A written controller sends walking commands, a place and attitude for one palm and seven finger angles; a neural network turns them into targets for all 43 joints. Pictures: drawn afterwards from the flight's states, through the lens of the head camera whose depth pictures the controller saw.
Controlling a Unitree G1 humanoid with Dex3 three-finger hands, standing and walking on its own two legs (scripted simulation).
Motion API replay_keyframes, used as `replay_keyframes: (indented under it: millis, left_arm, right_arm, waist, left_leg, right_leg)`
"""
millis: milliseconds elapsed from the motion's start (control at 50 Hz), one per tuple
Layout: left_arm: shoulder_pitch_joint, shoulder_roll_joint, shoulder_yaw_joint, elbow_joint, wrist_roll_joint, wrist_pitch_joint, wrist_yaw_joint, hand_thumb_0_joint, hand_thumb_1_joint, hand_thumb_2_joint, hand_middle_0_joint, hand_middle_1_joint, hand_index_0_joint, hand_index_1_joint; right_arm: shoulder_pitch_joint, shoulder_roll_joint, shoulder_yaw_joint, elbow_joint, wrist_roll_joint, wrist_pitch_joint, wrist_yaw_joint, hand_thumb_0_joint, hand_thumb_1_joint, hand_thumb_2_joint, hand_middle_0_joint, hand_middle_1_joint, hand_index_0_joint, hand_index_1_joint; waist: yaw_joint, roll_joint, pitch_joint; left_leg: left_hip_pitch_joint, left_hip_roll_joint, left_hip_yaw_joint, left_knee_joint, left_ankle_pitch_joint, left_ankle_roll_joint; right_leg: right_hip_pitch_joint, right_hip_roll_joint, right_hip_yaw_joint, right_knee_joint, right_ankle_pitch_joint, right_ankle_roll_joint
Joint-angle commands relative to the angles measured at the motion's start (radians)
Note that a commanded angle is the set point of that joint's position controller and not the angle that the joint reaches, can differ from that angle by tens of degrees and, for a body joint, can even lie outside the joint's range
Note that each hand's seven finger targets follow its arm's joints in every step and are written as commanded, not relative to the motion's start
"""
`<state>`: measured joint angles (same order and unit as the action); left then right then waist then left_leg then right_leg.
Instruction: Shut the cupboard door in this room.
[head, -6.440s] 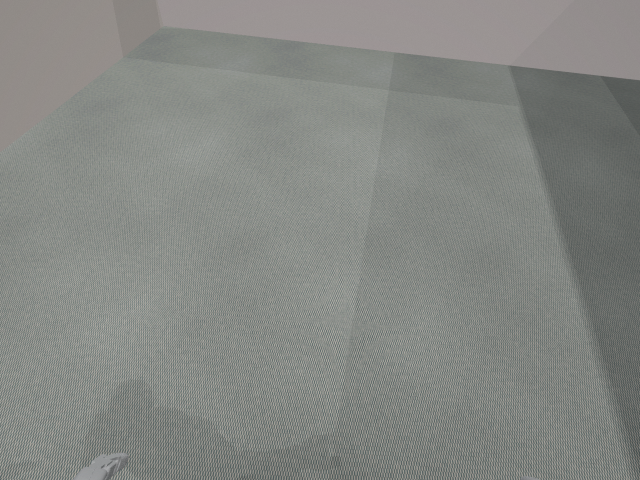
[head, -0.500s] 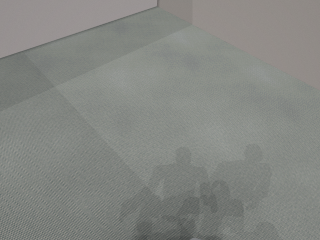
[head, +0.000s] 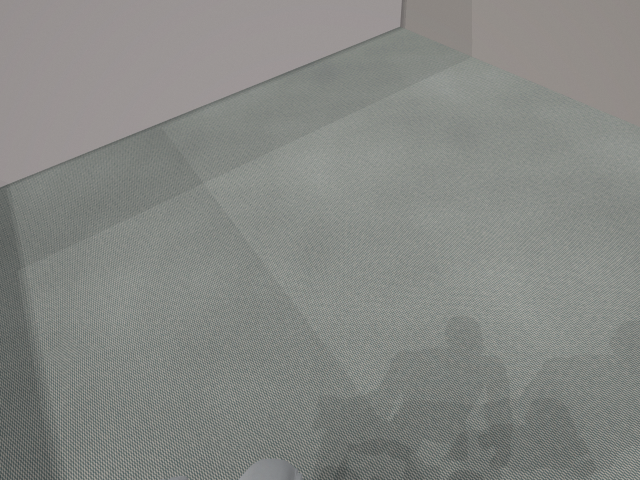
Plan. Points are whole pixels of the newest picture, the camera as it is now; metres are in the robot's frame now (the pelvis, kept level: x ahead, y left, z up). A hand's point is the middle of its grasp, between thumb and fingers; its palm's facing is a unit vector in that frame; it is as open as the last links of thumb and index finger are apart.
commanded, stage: turn or walk to find it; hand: left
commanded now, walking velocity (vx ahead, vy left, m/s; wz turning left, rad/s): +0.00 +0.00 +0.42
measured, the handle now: out of the picture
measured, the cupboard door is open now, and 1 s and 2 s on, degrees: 96 96 96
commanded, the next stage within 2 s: none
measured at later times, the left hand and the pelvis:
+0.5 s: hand out of the picture -0.05 +0.26 -0.18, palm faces +0.28 -0.93 -0.23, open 7.4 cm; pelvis -0.03 +0.05 +0.00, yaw +12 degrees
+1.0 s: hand out of the picture -0.04 +0.20 -0.14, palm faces +0.41 -0.87 -0.28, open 7.4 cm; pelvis -0.05 -0.01 +0.00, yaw +25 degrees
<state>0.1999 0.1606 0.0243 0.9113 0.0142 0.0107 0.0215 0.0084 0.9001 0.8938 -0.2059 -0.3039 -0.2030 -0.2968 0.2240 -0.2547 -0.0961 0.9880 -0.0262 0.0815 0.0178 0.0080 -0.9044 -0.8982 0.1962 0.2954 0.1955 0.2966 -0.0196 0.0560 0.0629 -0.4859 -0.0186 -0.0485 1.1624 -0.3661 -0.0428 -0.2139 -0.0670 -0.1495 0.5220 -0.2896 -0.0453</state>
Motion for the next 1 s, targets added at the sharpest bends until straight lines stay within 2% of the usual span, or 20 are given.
replay_keyframes:
  millis: [0,120,220,280,300,320,340,360,420,480,660,760,780,800,820,840,860,900,940,980]
  left_arm:
    - [0.015,0.177,0.05,-0.056,0.003,-0.03,0.015,0.0,0.9,0.9,-0.2,-0.3,-0.2,-0.3]
    - [0.105,0.209,0.058,-0.009,0.011,-0.025,0.015,0.0,0.9,0.9,-0.2,-0.3,-0.2,-0.3]
    - [0.107,0.245,0.072,0.011,0.018,-0.015,0.013,0.0,0.9,0.9,-0.2,-0.3,-0.2,-0.3]
    - [0.075,0.249,0.077,0.02,0.012,-0.009,0.01,0.0,0.9,0.9,-0.2,-0.3,-0.2,-0.3]
    - [0.071,0.236,0.073,0.019,0.004,-0.002,0.007,0.0,0.9,0.9,-0.2,-0.3,-0.2,-0.3]
    - [0.079,0.194,0.067,0.003,-0.005,0.004,0.004,0.0,0.9,0.9,-0.2,-0.3,-0.2,-0.3]
    - [0.049,0.134,0.047,-0.036,-0.004,0.01,-0.001,0.0,0.9,0.9,-0.2,-0.3,-0.2,-0.3]
    - [0.004,0.152,0.044,-0.046,0.003,0.022,0.003,0.0,0.9,0.9,-0.2,-0.3,-0.2,-0.3]
    - [-0.026,0.162,0.056,-0.016,0.004,0.03,-0.005,0.0,0.9,0.9,-0.2,-0.3,-0.2,-0.3]
    - [0.026,0.152,0.054,0.008,0.002,0.026,-0.011,0.0,0.9,0.9,-0.2,-0.3,-0.2,-0.3]
    - [-0.061,0.129,0.045,-0.047,-0.004,0.022,-0.001,0.0,0.9,0.9,-0.2,-0.3,-0.2,-0.3]
    - [0.029,0.133,0.049,-0.036,-0.01,0.004,0.002,0.0,0.9,0.9,-0.2,-0.3,-0.2,-0.3]
    - [0.056,0.154,0.054,-0.026,-0.008,-0.003,0.006,0.0,0.9,0.9,-0.2,-0.3,-0.2,-0.3]
    - [0.091,0.214,0.065,-0.022,0.003,-0.014,0.012,0.0,0.9,0.9,-0.2,-0.3,-0.2,-0.3]
    - [0.099,0.296,0.082,-0.027,0.014,-0.018,0.016,0.0,0.9,0.9,-0.2,-0.3,-0.2,-0.3]
    - [0.094,0.295,0.078,-0.041,0.007,-0.011,0.019,0.0,0.9,0.9,-0.2,-0.3,-0.2,-0.3]
    - [0.023,0.253,0.078,-0.05,0.005,-0.015,0.023,0.0,0.9,0.9,-0.2,-0.3,-0.2,-0.3]
    - [-0.071,0.211,0.059,-0.075,0.003,-0.012,0.016,0.0,0.9,0.9,-0.2,-0.3,-0.2,-0.3]
    - [-0.087,0.184,0.052,-0.077,0.005,-0.018,0.015,0.0,0.9,0.9,-0.2,-0.3,-0.2,-0.3]
    - [-0.042,0.183,0.05,-0.065,0.005,-0.023,0.015,0.0,0.9,0.9,-0.2,-0.3,-0.2,-0.3]
  right_arm:
    - [0.013,-0.058,-0.004,-0.05,0.001,-0.02,0.0,0.0,-0.9,-0.9,0.2,0.3,0.2,0.3]
    - [-0.068,-0.045,0.011,-0.063,0.007,-0.021,-0.005,0.0,-0.9,-0.9,0.2,0.3,0.2,0.3]
    - [-0.089,-0.024,0.028,-0.076,0.019,-0.039,-0.008,0.0,-0.9,-0.9,0.2,0.3,0.2,0.3]
    - [-0.02,-0.031,0.029,-0.063,0.018,-0.052,-0.011,0.0,-0.9,-0.9,0.2,0.3,0.2,0.3]
    - [0.008,-0.054,0.024,-0.055,0.016,-0.059,-0.009,0.0,-0.9,-0.9,0.2,0.3,0.2,0.3]
    - [0.045,-0.126,0.009,-0.052,0.01,-0.07,-0.012,0.0,-0.9,-0.9,0.2,0.3,0.2,0.3]
    - [0.069,-0.202,-0.008,-0.057,0.008,-0.069,-0.018,0.0,-0.9,-0.9,0.2,0.3,0.2,0.3]
    - [0.084,-0.216,-0.01,-0.046,0.006,-0.059,-0.023,0.0,-0.9,-0.9,0.2,0.3,0.2,0.3]
    - [-0.029,-0.144,0.013,-0.069,0.004,-0.067,-0.042,0.0,-0.9,-0.9,0.2,0.3,0.2,0.3]
    - [-0.049,-0.133,0.017,-0.081,0.008,-0.077,-0.042,0.0,-0.9,-0.9,0.2,0.3,0.2,0.3]
    - [0.014,-0.143,-0.001,-0.076,0.0,-0.067,-0.035,0.0,-0.9,-0.9,0.2,0.3,0.2,0.3]
    - [-0.026,-0.138,-0.008,-0.093,0.002,-0.06,-0.029,0.0,-0.9,-0.9,0.2,0.3,0.2,0.3]
    - [-0.027,-0.12,-0.007,-0.097,0.008,-0.061,-0.027,0.0,-0.9,-0.9,0.2,0.3,0.2,0.3]
    - [-0.016,-0.075,-0.002,-0.105,0.018,-0.062,-0.021,0.0,-0.9,-0.9,0.2,0.3,0.2,0.3]
    - [-0.029,-0.022,0.01,-0.137,0.016,-0.061,-0.019,0.0,-0.9,-0.9,0.2,0.3,0.2,0.3]
    - [-0.054,-0.075,-0.007,-0.141,0.009,-0.048,-0.021,0.0,-0.9,-0.9,0.2,0.3,0.2,0.3]
    - [-0.038,-0.077,-0.011,-0.117,0.004,-0.033,-0.018,0.0,-0.9,-0.9,0.2,0.3,0.2,0.3]
    - [0.008,-0.066,-0.016,-0.072,0.001,-0.019,-0.006,0.0,-0.9,-0.9,0.2,0.3,0.2,0.3]
    - [0.053,-0.051,-0.012,-0.052,0.001,-0.017,0.002,0.0,-0.9,-0.9,0.2,0.3,0.2,0.3]
    - [0.047,-0.049,-0.008,-0.048,0.001,-0.018,0.002,0.0,-0.9,-0.9,0.2,0.3,0.2,0.3]
  waist:
    - [0.016,-0.204,-0.039]
    - [0.06,-0.202,-0.046]
    - [0.071,-0.233,-0.092]
    - [0.027,-0.221,-0.118]
    - [0.007,-0.154,-0.13]
    - [-0.015,0.048,-0.159]
    - [-0.027,0.272,-0.128]
    - [-0.043,0.181,-0.119]
    - [-0.006,0.155,-0.035]
    - [0.018,0.078,-0.057]
    - [-0.018,0.089,-0.078]
    - [0.032,0.1,-0.116]
    - [0.047,0.039,-0.124]
    - [0.061,-0.112,-0.161]
    - [0.072,-0.37,-0.125]
    - [0.083,-0.275,-0.109]
    - [0.047,-0.273,-0.074]
    - [-0.003,-0.185,-0.003]
    - [-0.022,-0.182,0.004]
    - [-0.001,-0.204,-0.017]
  left_leg:
    - [-0.085,0.044,0.001,0.049,0.049,-0.032]
    - [-0.046,0.067,0.048,-0.135,-0.049,-0.039]
    - [0.083,0.058,0.114,-0.382,-0.105,-0.015]
    - [0.224,0.054,0.146,-0.603,0.043,0.001]
    - [0.338,0.061,0.128,-0.729,0.172,0.014]
    - [0.455,0.2,-0.067,-0.814,0.321,0.071]
    - [0.502,0.397,-0.296,-0.843,0.626,0.17]
    - [0.421,0.44,-0.264,-0.839,0.62,0.239]
    - [0.336,0.31,-0.172,-0.839,0.576,0.207]
    - [0.362,0.259,-0.109,-0.831,0.614,0.191]
    - [0.367,0.258,-0.218,-0.811,0.568,0.221]
    - [0.25,0.201,-0.242,-0.733,0.524,0.177]
    - [0.172,0.161,-0.226,-0.69,0.426,0.137]
    - [0.041,0.083,-0.141,-0.567,0.22,0.078]
    - [-0.117,-0.051,0.008,-0.347,-0.162,0.014]
    - [-0.067,-0.015,-0.028,-0.158,-0.221,0.018]
    - [-0.064,0.01,-0.065,-0.053,-0.17,0.02]
    - [-0.057,0.026,-0.032,0.072,-0.048,0.009]
    - [-0.05,0.036,-0.003,0.083,0.021,-0.006]
    - [-0.058,0.041,0.013,0.046,0.037,-0.022]
  right_leg:
    - [0.084,-0.23,0.147,-0.232,0.229,-0.045]
    - [0.146,-0.291,0.126,-0.199,0.371,-0.085]
    - [0.152,-0.318,0.099,-0.131,0.465,-0.107]
    - [0.095,-0.303,0.04,-0.043,0.408,-0.051]
    - [0.016,-0.271,0.004,0.036,0.333,-0.003]
    - [-0.131,-0.179,-0.047,0.206,0.127,0.06]
    - [-0.338,-0.07,-0.035,0.394,-0.324,0.119]
    - [-0.31,-0.066,0.052,0.506,-0.35,0.107]
    - [-0.335,-0.066,0.118,0.593,-0.184,0.113]
    - [-0.313,-0.049,0.112,0.588,-0.115,0.128]
    - [-0.228,-0.007,0.117,0.333,-0.171,0.131]
    - [0.002,0.031,0.093,0.01,-0.004,0.113]
    - [0.113,0.008,0.104,-0.114,0.094,0.106]
    - [0.247,-0.145,0.244,-0.201,0.115,0.067]
    - [0.261,-0.38,0.471,-0.233,0.237,-0.05]
    - [0.109,-0.446,0.455,-0.244,0.275,-0.123]
    - [0.031,-0.383,0.396,-0.27,0.158,-0.121]
    - [-0.056,-0.282,0.272,-0.274,0.03,-0.067]
    - [-0.06,-0.237,0.179,-0.263,0.062,-0.038]
    - [0.005,-0.228,0.151,-0.254,0.106,-0.039]
